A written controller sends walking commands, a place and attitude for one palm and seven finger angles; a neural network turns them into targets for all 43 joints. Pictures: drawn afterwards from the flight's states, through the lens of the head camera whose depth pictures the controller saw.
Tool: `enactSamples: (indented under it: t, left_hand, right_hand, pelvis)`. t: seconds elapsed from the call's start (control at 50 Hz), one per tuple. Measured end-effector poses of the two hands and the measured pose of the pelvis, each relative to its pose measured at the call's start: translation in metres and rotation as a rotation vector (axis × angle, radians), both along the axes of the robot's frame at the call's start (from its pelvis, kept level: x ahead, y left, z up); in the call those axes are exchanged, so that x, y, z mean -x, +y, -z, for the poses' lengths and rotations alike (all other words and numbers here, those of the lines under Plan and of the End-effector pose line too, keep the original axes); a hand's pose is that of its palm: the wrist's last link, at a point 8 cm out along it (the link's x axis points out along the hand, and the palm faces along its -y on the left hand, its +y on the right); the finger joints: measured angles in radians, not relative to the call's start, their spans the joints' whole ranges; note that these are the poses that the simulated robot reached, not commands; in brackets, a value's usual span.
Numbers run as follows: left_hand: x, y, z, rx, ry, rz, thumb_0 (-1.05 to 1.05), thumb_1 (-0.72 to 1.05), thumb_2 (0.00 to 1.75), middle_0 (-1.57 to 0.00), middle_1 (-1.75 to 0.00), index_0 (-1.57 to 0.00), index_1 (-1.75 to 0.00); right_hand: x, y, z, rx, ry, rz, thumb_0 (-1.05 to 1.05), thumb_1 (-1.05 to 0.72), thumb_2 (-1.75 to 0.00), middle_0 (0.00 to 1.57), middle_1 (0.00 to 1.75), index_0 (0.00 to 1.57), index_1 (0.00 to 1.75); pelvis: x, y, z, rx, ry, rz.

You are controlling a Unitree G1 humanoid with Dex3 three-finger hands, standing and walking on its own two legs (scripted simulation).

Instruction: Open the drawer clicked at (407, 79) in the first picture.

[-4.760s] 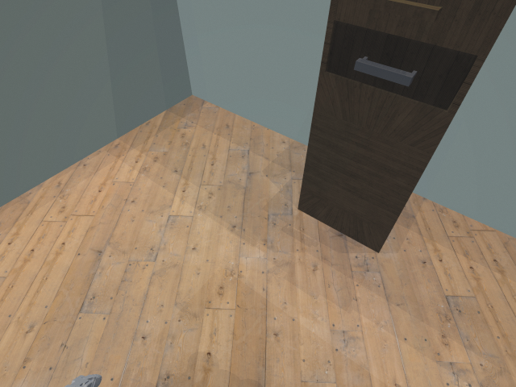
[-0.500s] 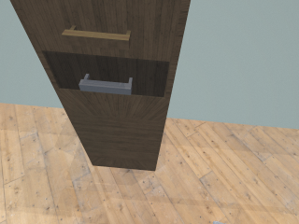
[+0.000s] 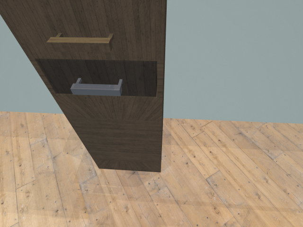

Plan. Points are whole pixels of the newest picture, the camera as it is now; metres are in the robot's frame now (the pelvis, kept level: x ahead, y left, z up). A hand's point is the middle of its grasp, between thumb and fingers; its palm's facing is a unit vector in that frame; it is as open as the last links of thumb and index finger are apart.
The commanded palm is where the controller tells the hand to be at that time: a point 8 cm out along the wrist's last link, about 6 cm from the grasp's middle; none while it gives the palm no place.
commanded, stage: come to a stop and stand still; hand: left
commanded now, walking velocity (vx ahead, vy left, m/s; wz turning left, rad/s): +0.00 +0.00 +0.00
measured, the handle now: (98, 85) +0.53 +0.22 +0.05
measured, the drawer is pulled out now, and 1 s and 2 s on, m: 0.00 0.00 0.00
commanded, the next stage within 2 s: look again from close up in 0.40 s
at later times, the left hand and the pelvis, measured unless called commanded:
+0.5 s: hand out of the picture +0.00 +0.20 -0.18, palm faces +0.02 -0.98 -0.18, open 7.4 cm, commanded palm none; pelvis +0.00 +0.03 +0.00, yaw -1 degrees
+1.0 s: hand out of the picture +0.02 +0.20 -0.17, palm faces -0.01 -0.97 -0.23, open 7.3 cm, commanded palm none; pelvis +0.01 +0.03 +0.00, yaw -2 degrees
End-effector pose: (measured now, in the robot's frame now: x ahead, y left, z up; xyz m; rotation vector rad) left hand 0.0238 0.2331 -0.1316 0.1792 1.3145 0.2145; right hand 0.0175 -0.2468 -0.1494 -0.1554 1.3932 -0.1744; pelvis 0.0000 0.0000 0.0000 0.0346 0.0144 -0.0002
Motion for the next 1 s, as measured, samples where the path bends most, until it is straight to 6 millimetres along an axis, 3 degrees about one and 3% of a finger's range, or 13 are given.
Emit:
enactSamples:
  t: [0.08, 0.2, 0.34, 0.5, 0.68, 0.82, 1.0]
  left_hand:
    - [0.005, 0.011, 0.013, 0.021, 0.02, -0.015, 0.01, 0.92, 0.89, -0.2, -0.3, -0.2, -0.3]
    - [0.01, 0.017, 0.016, 0.05, 0.046, -0.005, 0.01, 0.91, 0.89, -0.2, -0.3, -0.2, -0.3]
    - [0.017, 0.019, 0.015, 0.065, 0.067, 0.014, 0.01, 0.92, 0.89, -0.2, -0.3, -0.2, -0.3]
    - [0.025, 0.02, 0.015, 0.075, 0.095, 0.017, 0.01, 0.91, 0.89, -0.2, -0.3, -0.2, -0.3]
    - [0.028, 0.03, 0.016, 0.041, 0.094, 0.05, 0.01, 0.91, 0.89, -0.2, -0.3, -0.2, -0.3]
    - [0.018, 0.033, 0.011, 0.018, 0.071, 0.047, 0.01, 0.91, 0.89, -0.2, -0.3, -0.2, -0.3]
    - [0.007, 0.019, 0.009, 0.023, 0.057, 0.05, 0.01, 0.92, 0.89, -0.2, -0.3, -0.2, -0.3]
  right_hand:
    - [0.002, 0.011, 0.0, 0.024, -0.005, -0.014, 0.01, -0.91, -0.9, 0.19, 0.3, 0.2, 0.3]
    - [-0.001, 0.037, -0.006, 0.003, -0.036, -0.022, 0.01, -0.91, -0.9, 0.19, 0.3, 0.2, 0.3]
    - [0.001, 0.046, -0.009, 0.007, -0.048, -0.009, 0.01, -0.94, -0.9, 0.2, 0.3, 0.2, 0.3]
    - [0.018, 0.056, -0.008, -0.006, -0.006, 0.006, 0.01, -0.93, -0.9, 0.2, 0.3, 0.2, 0.3]
    - [0.027, 0.068, 0.006, -0.043, -0.023, -0.004, 0.01, -0.92, -0.9, 0.2, 0.3, 0.2, 0.3]
    - [0.027, 0.071, 0.011, -0.064, -0.019, 0.001, 0.01, -0.92, -0.9, 0.2, 0.3, 0.2, 0.3]
    - [0.026, 0.062, 0.01, -0.066, -0.006, 0.005, 0.01, -0.92, -0.9, 0.2, 0.3, 0.2, 0.3]
  pelvis:
    - [0.003, 0.01, 0.006, 0.025, -0.008, -0.007]
    - [0.003, 0.019, 0.001, 0.03, -0.015, 0.007]
    - [0.002, 0.028, -0.001, 0.033, -0.017, 0.016]
    - [0.0, 0.033, -0.003, 0.032, -0.019, 0.02]
    - [0.002, 0.04, 0.007, 0.036, -0.012, 0.018]
    - [-0.002, 0.038, 0.007, 0.027, -0.025, 0.024]
    - [-0.006, 0.028, 0.004, 0.021, -0.021, 0.029]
